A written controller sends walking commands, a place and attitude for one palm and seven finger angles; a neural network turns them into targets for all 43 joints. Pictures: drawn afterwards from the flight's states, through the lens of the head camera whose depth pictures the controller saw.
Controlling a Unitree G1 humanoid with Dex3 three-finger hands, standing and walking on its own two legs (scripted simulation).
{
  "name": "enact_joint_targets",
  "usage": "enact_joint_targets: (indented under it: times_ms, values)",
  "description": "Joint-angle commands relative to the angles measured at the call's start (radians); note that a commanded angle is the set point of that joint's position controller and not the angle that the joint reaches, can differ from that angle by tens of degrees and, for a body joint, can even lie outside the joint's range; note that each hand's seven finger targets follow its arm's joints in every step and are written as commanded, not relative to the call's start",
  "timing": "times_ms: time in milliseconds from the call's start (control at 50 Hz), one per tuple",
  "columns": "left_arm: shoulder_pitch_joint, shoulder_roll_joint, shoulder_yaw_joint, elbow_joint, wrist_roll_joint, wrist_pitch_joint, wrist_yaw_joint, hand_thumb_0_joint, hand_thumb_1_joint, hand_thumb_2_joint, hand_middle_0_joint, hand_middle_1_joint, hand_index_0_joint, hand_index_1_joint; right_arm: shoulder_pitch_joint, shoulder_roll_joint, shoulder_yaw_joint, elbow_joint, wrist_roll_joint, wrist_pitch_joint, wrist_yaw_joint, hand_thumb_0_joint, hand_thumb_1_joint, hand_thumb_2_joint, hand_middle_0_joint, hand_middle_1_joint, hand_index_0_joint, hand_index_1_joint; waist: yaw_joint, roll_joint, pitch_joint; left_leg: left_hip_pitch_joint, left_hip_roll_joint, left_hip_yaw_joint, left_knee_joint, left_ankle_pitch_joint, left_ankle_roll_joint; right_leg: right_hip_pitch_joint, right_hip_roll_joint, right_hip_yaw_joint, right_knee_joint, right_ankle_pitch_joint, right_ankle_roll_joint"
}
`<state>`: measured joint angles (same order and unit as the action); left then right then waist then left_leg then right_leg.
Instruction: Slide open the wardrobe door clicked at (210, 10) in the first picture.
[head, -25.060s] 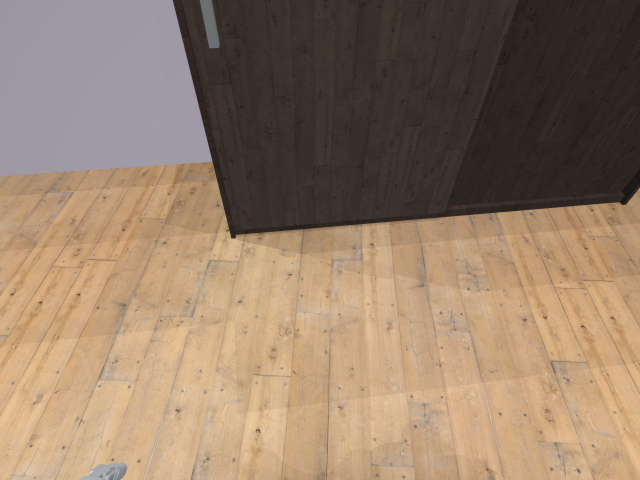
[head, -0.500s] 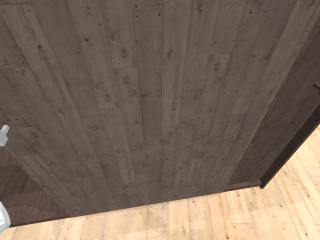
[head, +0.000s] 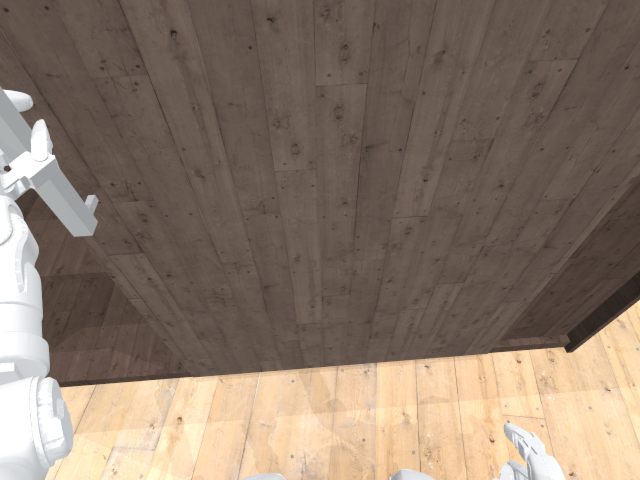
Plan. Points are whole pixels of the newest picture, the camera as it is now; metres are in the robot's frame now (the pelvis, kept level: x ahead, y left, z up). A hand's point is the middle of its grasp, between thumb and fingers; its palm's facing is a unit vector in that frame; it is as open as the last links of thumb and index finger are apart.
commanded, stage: stop walking and hold the door there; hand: left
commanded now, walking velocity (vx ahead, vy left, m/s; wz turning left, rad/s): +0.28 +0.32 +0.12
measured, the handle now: (17, 118) +0.43 +0.36 +0.22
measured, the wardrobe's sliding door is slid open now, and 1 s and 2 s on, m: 0.61 0.61 0.61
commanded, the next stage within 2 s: loosen the grip on the handle in 1.20 s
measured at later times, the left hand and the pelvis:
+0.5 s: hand (40, 160) +0.40 +0.34 +0.19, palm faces +0.32 -0.94 -0.12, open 6.1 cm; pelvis -0.02 +0.12 -0.02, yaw +5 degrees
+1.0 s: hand (39, 162) +0.39 +0.33 +0.20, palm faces +0.23 -0.97 -0.06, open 6.3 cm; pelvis -0.02 +0.15 +0.01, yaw +3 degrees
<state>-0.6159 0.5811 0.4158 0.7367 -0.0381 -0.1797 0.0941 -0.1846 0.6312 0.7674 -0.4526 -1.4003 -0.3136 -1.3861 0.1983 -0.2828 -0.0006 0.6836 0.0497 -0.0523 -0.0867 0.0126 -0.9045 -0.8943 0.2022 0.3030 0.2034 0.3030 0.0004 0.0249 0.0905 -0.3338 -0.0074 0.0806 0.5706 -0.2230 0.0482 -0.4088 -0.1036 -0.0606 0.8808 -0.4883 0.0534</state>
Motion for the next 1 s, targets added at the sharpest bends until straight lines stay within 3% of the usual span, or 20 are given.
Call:
enact_joint_targets:
  times_ms: [0, 80, 100, 120, 140, 200, 300, 360, 400, 420, 440, 460, 500, 580, 640, 700, 740, 760, 820, 980]
  values:
    - [-0.336, 0.159, -0.09, -0.297, 0.006, -0.05, -0.014, 0.0, 0.9, 0.9, -0.45, -1.4, -0.45, -1.4, -0.029, -0.145, -0.043, -0.103, 0.01, -0.062, 0.012, 0.0, -0.9, -0.9, 0.2, 0.3, 0.2, 0.3, -0.009, 0.208, -0.347, 0.256, 0.218, -0.182, -0.154, 0.432, 0.149, 0.015, 0.047, -0.066, 0.066, -0.035, 0.001]
    - [-0.336, 0.184, -0.067, -0.29, 0.003, -0.03, -0.011, 0.0, 0.9, 0.9, -0.45, -1.4, -0.45, -1.4, -0.066, -0.125, -0.022, -0.124, 0.0, -0.069, 0.035, 0.0, -0.9, -0.9, 0.2, 0.3, 0.2, 0.3, 0.037, 0.125, -0.357, 0.051, 0.16, -0.163, -0.096, 0.221, 0.081, 0.356, -0.002, -0.065, -0.387, 0.136, -0.038]
    - [-0.331, 0.22, -0.045, -0.273, 0.013, -0.031, -0.009, 0.0, 0.9, 0.9, -0.45, -1.4, -0.45, -1.4, -0.057, -0.117, -0.025, -0.127, -0.005, -0.06, 0.041, 0.0, -0.9, -0.9, 0.2, 0.3, 0.2, 0.3, 0.046, -0.09, -0.355, -0.201, 0.079, -0.096, 0.089, 0.024, 0.007, 0.577, -0.204, 0.156, -0.566, 0.245, -0.123]
    - [-0.302, 0.279, -0.003, -0.202, 0.008, -0.026, -0.001, 0.0, 0.9, 0.9, -0.45, -1.4, -0.45, -1.4, -0.03, -0.134, -0.035, -0.127, -0.013, -0.046, 0.041, 0.0, -0.9, -0.9, 0.2, 0.3, 0.2, 0.3, 0.03, -0.319, -0.291, -0.472, -0.026, -0.079, 0.407, -0.286, -0.075, 0.657, -0.49, 0.57, -0.624, 0.469, -0.236]
    - [-0.355, 0.238, -0.02, -0.218, -0.008, -0.022, 0.003, 0.0, 0.9, 0.9, -0.45, -1.4, -0.45, -1.4, -0.022, -0.168, -0.044, -0.105, -0.022, -0.052, 0.042, 0.0, -0.9, -0.9, 0.2, 0.3, 0.2, 0.3, 0.024, -0.189, -0.282, -0.452, 0.044, -0.198, 0.576, -0.244, -0.094, 0.569, -0.541, 0.474, -0.566, 0.628, -0.24]
    - [-0.423, 0.18, -0.044, -0.333, 0.008, -0.038, 0.005, 0.0, 0.9, 0.9, -0.45, -1.4, -0.45, -1.4, -0.048, -0.111, -0.021, -0.085, -0.018, -0.074, 0.039, 0.0, -0.9, -0.9, 0.2, 0.3, 0.2, 0.3, 0.008, -0.229, -0.252, -0.413, 0.091, -0.164, 0.577, -0.179, -0.087, 0.523, -0.377, 0.149, -0.461, 0.738, -0.131]
    - [-0.411, 0.11, -0.084, -0.434, 0.018, -0.05, -0.006, 0.0, 0.9, 0.9, -0.45, -1.4, -0.45, -1.4, -0.083, -0.062, -0.027, -0.094, -0.029, -0.068, 0.016, 0.0, -0.9, -0.9, 0.2, 0.3, 0.2, 0.3, 0.031, -0.229, -0.254, -0.055, 0.034, 0.072, 0.119, -0.129, -0.075, 0.363, -0.299, -0.016, -0.409, 0.788, -0.092]
    - [-0.441, -0.031, -0.186, -0.595, 0.012, -0.057, -0.009, 0.0, 0.9, 0.9, -0.45, -1.4, -0.45, -1.4, -0.072, -0.074, -0.051, -0.102, -0.028, -0.06, -0.005, 0.0, -0.9, -0.9, 0.2, 0.3, 0.2, 0.3, -0.025, -0.117, -0.358, 0.292, 0.004, 0.159, -0.103, 0.127, -0.075, 0.235, -0.185, -0.131, -0.125, 0.684, -0.045]
    - [-0.467, -0.153, -0.297, -0.757, -0.009, -0.09, -0.027, 0.0, 0.9, 0.9, -0.45, -1.4, -0.45, -1.4, -0.032, -0.132, -0.072, -0.126, -0.014, -0.075, 0.002, 0.0, -0.9, -0.9, 0.2, 0.3, 0.2, 0.3, -0.055, 0.319, -0.481, 0.541, 0.368, -0.331, -0.12, 0.655, 0.116, -0.132, 0.026, -0.048, 0.336, -0.15, 0.0]
    - [-0.48, -0.24, -0.378, -0.745, -0.002, -0.1, -0.044, 0.0, 0.9, 0.9, -0.45, -1.4, -0.45, -1.4, -0.029, -0.121, -0.07, -0.133, -0.005, -0.087, 0.011, 0.0, -0.9, -0.9, 0.2, 0.3, 0.2, 0.3, -0.059, 0.164, -0.419, 0.455, 0.396, -0.405, -0.132, 0.571, 0.158, -0.136, 0.057, 0.015, 0.413, -0.161, -0.016]
    - [-0.338, -0.315, -0.394, -0.669, -0.018, -0.077, -0.051, 0.0, 0.9, 0.9, -0.45, -1.4, -0.45, -1.4, -0.048, -0.08, -0.064, -0.112, 0.001, -0.085, 0.007, 0.0, -0.9, -0.9, 0.2, 0.3, 0.2, 0.3, -0.046, 0.156, -0.389, 0.412, 0.381, -0.319, -0.11, 0.481, 0.19, -0.148, 0.03, 0.045, 0.356, -0.117, -0.017]
    - [-0.328, -0.042, -0.171, -0.627, -0.004, -0.061, -0.024, 0.0, 0.9, 0.9, -0.45, -1.4, -0.45, -1.4, -0.049, -0.102, -0.061, -0.092, -0.011, -0.077, -0.003, 0.0, -0.9, -0.9, 0.2, 0.3, 0.2, 0.3, -0.02, 0.22, -0.389, 0.341, 0.38, -0.299, -0.105, 0.448, 0.188, -0.119, 0.009, 0.049, 0.263, -0.099, -0.009]
    - [-0.442, -0.181, -0.314, -0.739, -0.004, -0.052, -0.032, 0.0, 0.9, 0.9, -0.45, -1.4, -0.45, -1.4, -0.074, -0.07, -0.035, -0.115, -0.012, -0.079, 0.005, 0.0, -0.9, -0.9, 0.2, 0.3, 0.2, 0.3, -0.03, 0.233, -0.356, 0.223, 0.323, -0.187, -0.094, 0.37, 0.121, 0.032, 0.034, 0.007, 0.044, -0.021, -0.017]
    - [-0.444, -0.165, -0.307, -0.731, -0.008, -0.033, -0.027, 0.0, 0.9, 0.9, -0.45, -1.4, -0.45, -1.4, -0.081, -0.068, -0.013, -0.137, -0.019, -0.086, 0.015, 0.0, -0.9, -0.9, 0.2, 0.3, 0.2, 0.3, -0.007, 0.175, -0.389, 0.151, 0.293, -0.114, -0.002, 0.264, 0.049, 0.26, 0.058, 0.015, -0.319, 0.227, -0.038]
    - [-0.375, -0.147, -0.285, -0.649, -0.021, 0.007, -0.024, 0.0, 0.9, 0.9, -0.45, -1.4, -0.45, -1.4, -0.08, -0.031, -0.004, -0.148, -0.014, -0.086, 0.01, 0.0, -0.9, -0.9, 0.2, 0.3, 0.2, 0.3, -0.008, -0.373, -0.33, -0.001, 0.051, -0.027, 0.242, -0.146, -0.073, 0.283, -0.163, 0.292, -0.481, 0.624, -0.155]
    - [-0.384, -0.174, -0.278, -0.671, -0.015, -0.001, -0.013, 0.0, 0.9, 0.9, -0.45, -1.4, -0.45, -1.4, -0.085, -0.021, 0.017, -0.122, -0.027, -0.098, -0.002, 0.0, -0.9, -0.9, 0.2, 0.3, 0.2, 0.3, 0.002, -0.268, -0.357, -0.027, 0.057, -0.059, 0.129, -0.201, -0.067, 0.402, -0.16, 0.183, -0.356, 0.946, -0.17]
    - [-0.363, -0.199, -0.3, -0.695, -0.014, -0.012, -0.008, 0.0, 0.9, 0.9, -0.45, -1.4, -0.45, -1.4, -0.074, -0.028, 0.009, -0.116, -0.031, -0.092, -0.014, 0.0, -0.9, -0.9, 0.2, 0.3, 0.2, 0.3, -0.005, -0.161, -0.432, 0.171, 0.103, -0.04, -0.086, 0.233, -0.049, 0.374, -0.098, 0.089, -0.243, 0.932, -0.093]
    - [-0.348, -0.217, -0.315, -0.713, -0.017, -0.017, -0.011, 0.0, 0.9, 0.9, -0.45, -1.4, -0.45, -1.4, -0.082, -0.048, -0.003, -0.13, -0.029, -0.083, -0.01, 0.0, -0.9, -0.9, 0.2, 0.3, 0.2, 0.3, 0.006, -0.057, -0.475, 0.317, 0.211, -0.124, -0.078, 0.622, -0.007, 0.262, -0.036, 0.052, -0.226, 0.767, -0.038]
    - [-0.365, -0.347, -0.452, -0.74, -0.015, -0.032, -0.044, 0.0, 0.9, 0.9, -0.45, -1.4, -0.45, -1.4, -0.083, -0.05, -0.002, -0.146, -0.036, -0.069, 0.021, 0.0, -0.9, -0.9, 0.2, 0.3, 0.2, 0.3, -0.016, 0.25, -0.409, 0.452, 0.357, -0.261, -0.101, 0.926, 0.08, 0.036, 0.067, 0.037, -0.176, 0.09, -0.027]
    - [-0.324, -0.271, -0.38, -0.687, -0.009, -0.009, -0.036, 0.0, 0.9, 0.9, -0.45, -1.4, -0.45, -1.4, -0.074, -0.078, -0.023, -0.17, -0.023, -0.059, 0.036, 0.0, -0.9, -0.9, 0.2, 0.3, 0.2, 0.3, -0.012, 0.18, -0.393, 0.351, 0.323, -0.124, -0.062, 0.627, 0.036, 0.188, 0.087, 0.004, -0.359, 0.233, -0.043]
